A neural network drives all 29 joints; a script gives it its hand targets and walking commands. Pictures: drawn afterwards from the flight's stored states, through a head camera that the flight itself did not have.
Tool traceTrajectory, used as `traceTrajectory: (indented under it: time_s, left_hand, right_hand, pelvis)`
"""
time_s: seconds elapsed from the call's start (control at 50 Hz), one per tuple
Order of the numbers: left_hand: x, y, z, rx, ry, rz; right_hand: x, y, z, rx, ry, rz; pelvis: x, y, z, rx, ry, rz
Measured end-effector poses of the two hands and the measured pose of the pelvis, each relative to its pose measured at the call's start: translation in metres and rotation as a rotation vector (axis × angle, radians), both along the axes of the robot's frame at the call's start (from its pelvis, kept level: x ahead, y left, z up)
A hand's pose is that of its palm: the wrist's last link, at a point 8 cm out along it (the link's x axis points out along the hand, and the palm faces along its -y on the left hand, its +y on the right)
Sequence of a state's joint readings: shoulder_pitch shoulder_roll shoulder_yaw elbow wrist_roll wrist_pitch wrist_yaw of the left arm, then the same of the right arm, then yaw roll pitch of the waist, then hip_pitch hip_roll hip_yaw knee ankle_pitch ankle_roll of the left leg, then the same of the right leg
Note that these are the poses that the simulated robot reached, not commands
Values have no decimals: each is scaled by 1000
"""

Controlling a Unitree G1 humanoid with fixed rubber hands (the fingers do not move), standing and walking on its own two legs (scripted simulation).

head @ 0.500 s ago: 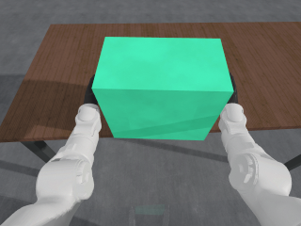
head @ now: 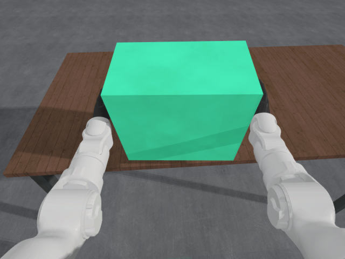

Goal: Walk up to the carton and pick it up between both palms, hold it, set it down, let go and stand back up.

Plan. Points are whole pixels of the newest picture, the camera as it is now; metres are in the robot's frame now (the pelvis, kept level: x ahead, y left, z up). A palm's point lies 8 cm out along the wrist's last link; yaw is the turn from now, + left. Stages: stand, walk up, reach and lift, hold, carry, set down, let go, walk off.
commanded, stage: reach and lift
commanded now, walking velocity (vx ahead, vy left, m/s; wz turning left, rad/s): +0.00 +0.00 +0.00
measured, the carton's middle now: (180, 107) +0.44 -0.02 +0.12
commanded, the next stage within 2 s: hold in 1.84 s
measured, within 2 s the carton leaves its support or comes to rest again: neither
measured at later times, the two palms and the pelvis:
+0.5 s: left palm (88, 120) +0.37 +0.19 +0.15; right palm (261, 113) +0.37 -0.19 +0.16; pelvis -0.01 +0.01 +0.00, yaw +0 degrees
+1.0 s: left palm (77, 115) +0.35 +0.19 +0.19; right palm (264, 105) +0.36 -0.18 +0.19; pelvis -0.01 +0.01 +0.00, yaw +2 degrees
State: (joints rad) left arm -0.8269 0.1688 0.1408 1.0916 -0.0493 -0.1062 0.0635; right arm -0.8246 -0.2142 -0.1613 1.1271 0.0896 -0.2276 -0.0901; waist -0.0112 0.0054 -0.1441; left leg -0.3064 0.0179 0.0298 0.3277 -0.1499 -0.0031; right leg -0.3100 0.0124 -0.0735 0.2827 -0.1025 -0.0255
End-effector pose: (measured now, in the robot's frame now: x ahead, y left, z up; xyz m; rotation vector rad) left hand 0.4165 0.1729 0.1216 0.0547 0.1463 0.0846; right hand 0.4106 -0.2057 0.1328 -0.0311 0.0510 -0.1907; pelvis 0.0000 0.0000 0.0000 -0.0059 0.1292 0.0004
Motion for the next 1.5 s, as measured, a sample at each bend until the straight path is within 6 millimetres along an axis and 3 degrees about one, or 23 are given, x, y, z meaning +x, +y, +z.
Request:
traceTrajectory:
  time_s: [0.22,0.56,0.76,1.1,1.5]
  left_hand:
    - [-12,6,40,-5,4,9]
    - [-49,18,35,1,58,35]
    - [-52,21,61,12,57,57]
    - [-67,21,68,7,54,53]
    - [-61,19,84,7,70,59]
  right_hand:
    - [-11,6,40,19,6,-4]
    - [-41,18,28,39,55,12]
    - [-37,22,47,49,54,30]
    - [-53,22,61,69,48,25]
    - [-45,20,77,65,64,32]
  pelvis:
    - [-7,5,2,0,-112,-2]
    - [-16,9,1,-1,-179,7]
    - [-14,9,2,1,-190,19]
    - [-10,10,1,-2,-243,24]
    - [-11,8,2,-1,-226,18]
